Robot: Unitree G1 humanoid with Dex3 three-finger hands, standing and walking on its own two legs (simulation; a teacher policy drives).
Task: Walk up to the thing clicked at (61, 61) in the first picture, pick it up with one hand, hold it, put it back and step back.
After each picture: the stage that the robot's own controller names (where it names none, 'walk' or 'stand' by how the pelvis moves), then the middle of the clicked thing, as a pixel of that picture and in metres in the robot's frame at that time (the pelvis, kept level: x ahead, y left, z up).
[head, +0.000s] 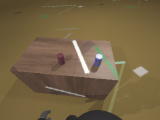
stand; (61, 59) +0.58 +0.31 -0.11
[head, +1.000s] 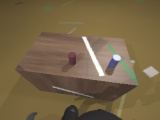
stand; (72, 58) +0.53 +0.17 -0.08
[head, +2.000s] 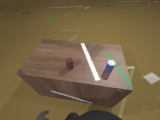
walk; (69, 63) +0.53 +0.21 -0.10
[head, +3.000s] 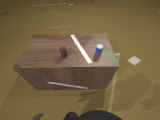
stand; (63, 52) +0.66 +0.28 -0.09
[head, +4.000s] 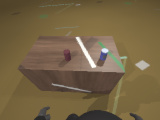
stand; (67, 55) +0.63 +0.26 -0.10
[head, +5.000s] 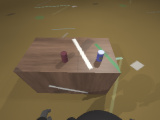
stand; (64, 57) +0.62 +0.27 -0.11
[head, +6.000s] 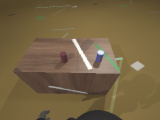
stand; (63, 57) +0.62 +0.28 -0.11
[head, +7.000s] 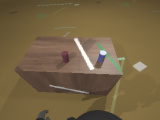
stand; (65, 57) +0.62 +0.26 -0.11
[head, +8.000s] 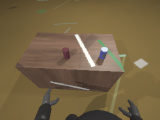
rise first; (66, 53) +0.63 +0.26 -0.11
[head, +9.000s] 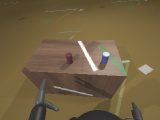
go down; (69, 58) +0.62 +0.25 -0.11
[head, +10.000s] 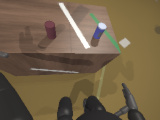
go down; (50, 30) +0.64 +0.24 -0.02
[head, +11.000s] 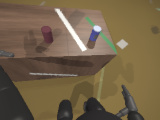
approach; (47, 35) +0.64 +0.25 -0.02
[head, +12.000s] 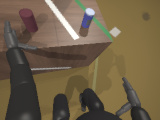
close in; (29, 21) +0.66 +0.27 +0.02
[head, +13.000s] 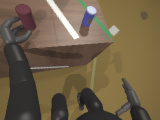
close; (27, 18) +0.65 +0.27 +0.02
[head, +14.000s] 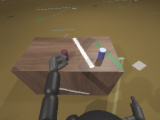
lift; (65, 55) +0.62 +0.25 -0.06
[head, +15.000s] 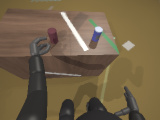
close; (53, 36) +0.66 +0.24 -0.03
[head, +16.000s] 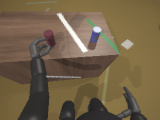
close; (50, 38) +0.64 +0.25 -0.01
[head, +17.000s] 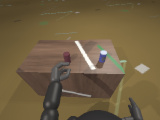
hold; (67, 57) +0.63 +0.25 -0.07
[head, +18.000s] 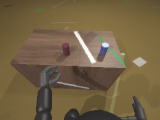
stand; (66, 49) +0.64 +0.24 -0.05
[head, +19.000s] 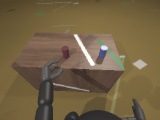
go down; (65, 52) +0.63 +0.24 -0.06
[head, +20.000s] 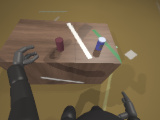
hold; (59, 44) +0.64 +0.23 -0.05
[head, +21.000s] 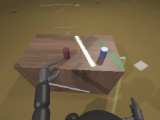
close; (66, 53) +0.63 +0.24 -0.07
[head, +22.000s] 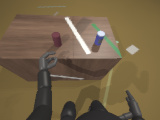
hold; (57, 40) +0.65 +0.24 -0.03
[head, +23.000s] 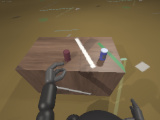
go down; (67, 55) +0.63 +0.25 -0.06
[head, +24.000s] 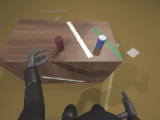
hold; (59, 43) +0.64 +0.24 -0.04
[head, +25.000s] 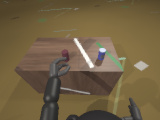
go down; (65, 55) +0.63 +0.26 -0.07
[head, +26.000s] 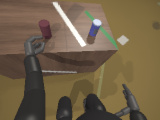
close; (45, 30) +0.65 +0.25 +0.00
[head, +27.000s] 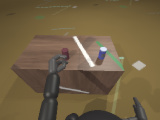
hold; (65, 54) +0.63 +0.24 -0.06
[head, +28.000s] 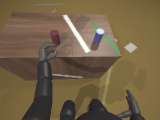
hold; (55, 38) +0.66 +0.24 -0.03
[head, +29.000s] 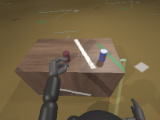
hold; (66, 56) +0.63 +0.25 -0.06
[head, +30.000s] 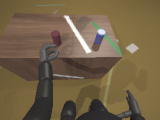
hold; (56, 38) +0.65 +0.24 -0.03
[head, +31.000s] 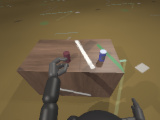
hold; (67, 57) +0.64 +0.25 -0.07
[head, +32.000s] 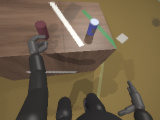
hold; (42, 31) +0.65 +0.25 +0.00
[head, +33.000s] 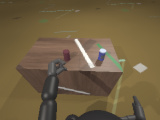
crouch; (66, 55) +0.65 +0.25 -0.07
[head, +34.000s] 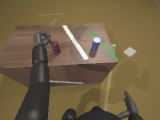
crouch; (55, 48) +0.63 +0.24 -0.07
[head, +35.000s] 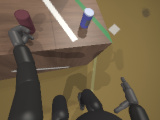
lower; (26, 23) +0.64 +0.26 +0.01
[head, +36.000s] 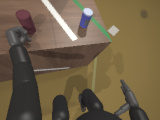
lower; (27, 23) +0.65 +0.26 +0.02
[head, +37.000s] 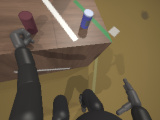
lower; (29, 23) +0.65 +0.26 +0.02
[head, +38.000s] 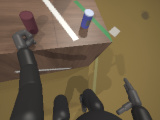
lower; (30, 23) +0.65 +0.26 +0.02
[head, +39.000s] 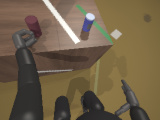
loosen; (34, 27) +0.65 +0.26 +0.01
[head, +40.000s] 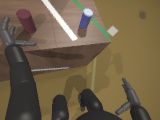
withdraw; (27, 22) +0.65 +0.26 +0.02
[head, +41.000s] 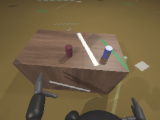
sink last; (69, 51) +0.63 +0.22 -0.05
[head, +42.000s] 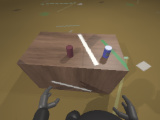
stand; (69, 51) +0.65 +0.23 -0.06
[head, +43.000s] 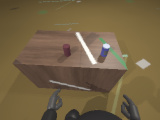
stand; (67, 50) +0.64 +0.25 -0.05
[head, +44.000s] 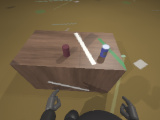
stand; (66, 51) +0.63 +0.24 -0.05
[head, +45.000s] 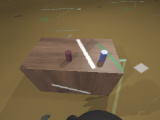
stand; (68, 56) +0.65 +0.24 -0.11
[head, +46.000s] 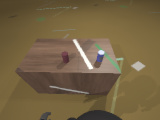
stand; (65, 57) +0.63 +0.27 -0.11
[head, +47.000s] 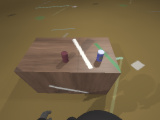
stand; (65, 57) +0.62 +0.28 -0.11
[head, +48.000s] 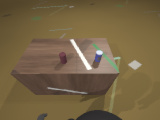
walk; (63, 58) +0.61 +0.27 -0.12
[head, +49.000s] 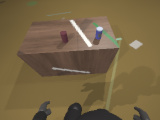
walk; (64, 37) +0.78 +0.29 -0.09
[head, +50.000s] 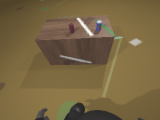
walk; (71, 28) +1.10 +0.29 -0.10
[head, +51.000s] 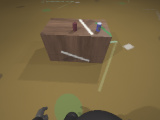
stand; (74, 26) +1.25 +0.26 -0.10
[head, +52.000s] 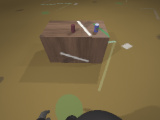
stand; (73, 28) +1.27 +0.28 -0.12
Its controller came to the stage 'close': yes
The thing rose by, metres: 0.00
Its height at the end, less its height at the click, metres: +0.00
